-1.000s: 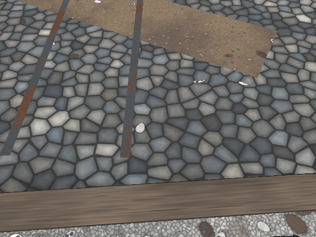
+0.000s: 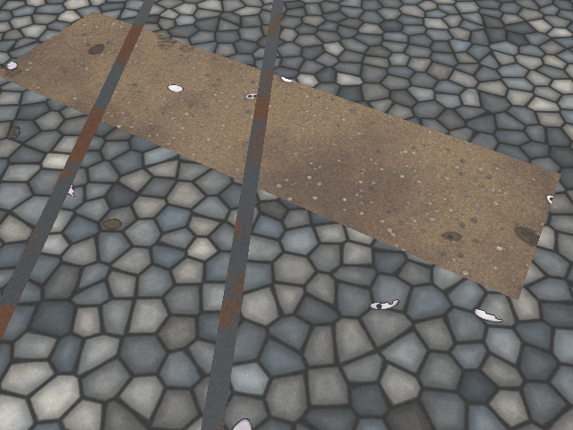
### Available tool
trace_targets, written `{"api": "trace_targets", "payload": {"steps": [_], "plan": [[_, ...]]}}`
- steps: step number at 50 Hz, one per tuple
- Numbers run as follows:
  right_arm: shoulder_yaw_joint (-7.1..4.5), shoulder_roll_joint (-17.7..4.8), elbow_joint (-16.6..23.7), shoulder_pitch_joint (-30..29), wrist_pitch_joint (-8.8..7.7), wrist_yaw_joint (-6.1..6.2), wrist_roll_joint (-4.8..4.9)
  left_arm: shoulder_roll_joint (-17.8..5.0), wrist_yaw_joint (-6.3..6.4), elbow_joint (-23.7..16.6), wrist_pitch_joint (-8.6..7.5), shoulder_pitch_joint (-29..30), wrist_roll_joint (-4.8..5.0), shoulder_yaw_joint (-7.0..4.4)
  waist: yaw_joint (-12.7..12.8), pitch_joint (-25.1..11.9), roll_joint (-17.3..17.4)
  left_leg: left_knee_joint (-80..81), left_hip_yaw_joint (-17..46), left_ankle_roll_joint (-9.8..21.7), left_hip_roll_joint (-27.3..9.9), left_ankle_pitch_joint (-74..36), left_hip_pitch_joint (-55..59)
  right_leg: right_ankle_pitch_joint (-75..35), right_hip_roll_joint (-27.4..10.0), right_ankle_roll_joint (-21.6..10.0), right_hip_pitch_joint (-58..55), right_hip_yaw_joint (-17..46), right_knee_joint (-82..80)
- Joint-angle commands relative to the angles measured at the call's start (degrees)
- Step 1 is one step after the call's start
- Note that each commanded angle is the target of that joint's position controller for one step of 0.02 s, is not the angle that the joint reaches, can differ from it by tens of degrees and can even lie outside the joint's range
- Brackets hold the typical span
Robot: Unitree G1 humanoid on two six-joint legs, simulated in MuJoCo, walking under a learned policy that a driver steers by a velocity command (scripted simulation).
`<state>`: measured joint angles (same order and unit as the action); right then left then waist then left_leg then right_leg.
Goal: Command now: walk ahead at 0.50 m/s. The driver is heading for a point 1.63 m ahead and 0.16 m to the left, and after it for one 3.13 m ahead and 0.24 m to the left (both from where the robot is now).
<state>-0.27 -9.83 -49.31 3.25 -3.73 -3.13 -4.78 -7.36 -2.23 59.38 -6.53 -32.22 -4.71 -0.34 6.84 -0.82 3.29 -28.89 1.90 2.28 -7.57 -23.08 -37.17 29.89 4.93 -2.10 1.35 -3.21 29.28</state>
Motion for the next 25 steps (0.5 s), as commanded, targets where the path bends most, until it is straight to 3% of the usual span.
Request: {"api": "trace_targets", "payload": {"steps": [1,3,5,6,7,8,9,10,11,12,13,14,15,16,17,18,19,20,22,25], "plan": [[-0.16,-3.4,5.6,-9.4,0.19,-0.35,0.2,-5.8,-0.58,0.3,0.17,-6.2,0.46,-0.45,1.0,10.8,-3.5,2.2,-1.1,1.1,-0.8,-1.3,3.6,-16.2,-15.8,-10.4,10.8,11.2,-4.2],[-0.53,-5.1,6.0,-11.3,0.76,0.12,-0.34,-7.1,0.51,0.8,0.06,-8.6,1.48,-0.68,2.3,11.5,-3.1,6.4,-1.3,0.9,-1.2,2.7,2.8,-18.2,-15.7,-8.8,3.6,12.7,-0.9],[-1.23,-7.2,3.5,-7.7,0.59,0.74,-0.24,-8.4,1.45,0.7,0.83,-8.5,1.9,-0.94,1.0,9.8,-2.6,10.7,-1.9,1.2,-1.2,5.4,8.9,-21.4,-14.7,-6.3,-0.3,13.2,3.8],[-2.68,-10.2,1.1,0.1,-0.06,1.18,0.92,-10.0,0.98,0.2,1.16,-6.7,1.16,-1.29,-3.2,5.8,-0.3,11.6,-4.7,2.2,0.5,1.8,21.5,-27.2,-12.1,-4.3,2.1,10.4,11.3],[-4.78,-14.4,-2.7,13.7,-1.13,1.57,2.4,-10.5,-0.5,-0.1,1.62,-7.2,-1.17,-1.09,-8.5,-2.5,0.9,2.7,-6.6,3.7,1.4,-1.2,44.2,-31.4,-8.4,-0.5,10.9,6.0,22.7],[-6.36,-18.9,-5.7,24.8,-0.72,1.86,8.37,-5.9,2.24,0.0,1.65,-5.5,6.94,-1.93,-13.5,-9.0,6.3,-15.2,-0.4,5.6,-5.2,-23.4,66.8,-8.7,-4.1,2.5,36.6,5.1,49.7],[-6.24,-19.7,-7.5,31.9,-0.72,1.2,8.96,-4.5,2.89,-0.3,0.29,-11.0,10.29,-0.16,-15.8,-26.0,17.9,-13.2,19.4,15.6,-17.8,-23.1,79.4,14.7,-0.4,5.0,46.2,7.4,77.9],[-5.75,-16.2,-8.1,34.0,0.0,0.58,9.09,-6.7,3.3,-0.8,-1.11,-9.3,11.63,-1.03,-17.5,-30.8,12.8,-2.4,28.5,18.0,-18.7,4.1,76.8,13.4,-2.7,4.3,49.9,12.7,80.7],[-4.85,-13.2,-8.4,29.6,0.94,1.32,7.88,-6.8,4.01,-4.8,-1.2,1.1,11.52,-1.51,-16.2,-22.4,7.6,4.5,27.4,16.0,-17.2,20.8,68.7,9.1,-6.4,4.3,55.7,7.8,78.9],[-3.77,-10.7,-7.6,23.0,1.2,2.2,6.62,-6.8,4.89,-7.9,-0.55,8.9,10.38,-1.69,-14.5,-11.9,1.4,9.6,24.9,15.0,-15.9,21.6,55.6,3.4,-7.6,4.6,58.3,2.6,79.0],[-3.27,-10.3,-7.0,18.8,0.65,2.62,5.05,-5.5,5.36,-9.4,0.24,9.4,9.27,-1.79,-11.2,-9.3,0.4,10.3,25.2,16.9,-17.3,17.7,45.4,-0.4,-9.1,4.3,56.2,2.5,80.4],[-2.54,-8.6,-6.2,14.5,-0.02,2.59,4.68,-4.1,5.32,-9.7,1.45,8.7,7.37,-1.81,-7.7,-7.2,-3.6,10.9,20.7,15.8,-15.8,16.3,34.0,-1.9,-11.3,3.1,50.0,3.7,77.3],[-2.15,-8.0,-5.8,11.2,-0.5,1.94,4.26,-2.5,5.07,-9.8,2.65,8.0,7.03,-1.6,-4.9,-4.2,-3.7,12.7,17.1,14.2,-14.2,23.4,25.5,-3.7,-12.9,1.1,47.2,5.7,72.9],[-1.65,-6.6,-6.1,8.6,-1.05,2.0,4.51,-1.3,5.02,-10.9,3.34,10.1,7.39,-1.66,-3.3,0.0,-1.2,14.1,15.0,12.1,-13.0,26.9,19.4,-6.3,-14.3,-0.1,48.5,7.5,69.7],[-1.26,-6.2,-5.8,7.2,-1.77,1.8,4.58,-3.7,4.98,-11.7,3.42,11.5,7.57,-2.46,-2.2,3.4,-0.1,17.1,11.1,10.4,-10.2,28.5,16.0,-12.9,-15.1,-1.0,48.6,8.3,59.0],[-1.54,-7.6,-5.8,6.7,-2.05,2.63,4.33,-5.1,5.02,-12.9,3.14,14.0,6.4,-2.91,-2.0,6.7,0.6,20.3,3.9,9.0,-5.1,27.0,8.7,-19.9,-14.3,0.0,42.1,6.8,42.8],[-1.79,-8.6,-6.1,7.5,-2.21,3.45,3.78,-6.2,4.82,-12.9,2.55,15.7,4.92,-3.4,-2.4,6.2,1.2,19.3,-0.3,8.6,-1.6,22.5,6.7,-28.2,-13.1,0.9,36.2,5.1,32.1],[-1.96,-9.4,-6.4,9.4,-2.25,4.12,3.91,-6.0,4.26,-13.0,2.03,17.9,4.38,-3.38,-3.2,4.2,0.8,18.7,-2.2,8.5,-0.5,19.3,6.9,-35.0,-12.0,1.3,30.9,4.0,24.3],[-3.12,-13.0,-7.4,13.3,-2.25,4.74,5.41,-5.2,3.06,-15.1,1.95,24.2,5.6,-2.81,-5.2,3.1,0.5,21.3,-0.1,9.9,-3.3,18.4,13.2,-39.6,-10.3,2.2,28.8,3.5,14.6],[-4.01,-12.7,-9.1,17.5,-1.36,4.86,6.7,-6.9,1.88,-17.7,2.22,32.2,6.23,-2.72,-8.0,6.0,-2.5,19.9,1.5,9.0,-6.3,21.5,26.9,-38.0,-10.2,0.5,35.4,4.7,5.7]]}}
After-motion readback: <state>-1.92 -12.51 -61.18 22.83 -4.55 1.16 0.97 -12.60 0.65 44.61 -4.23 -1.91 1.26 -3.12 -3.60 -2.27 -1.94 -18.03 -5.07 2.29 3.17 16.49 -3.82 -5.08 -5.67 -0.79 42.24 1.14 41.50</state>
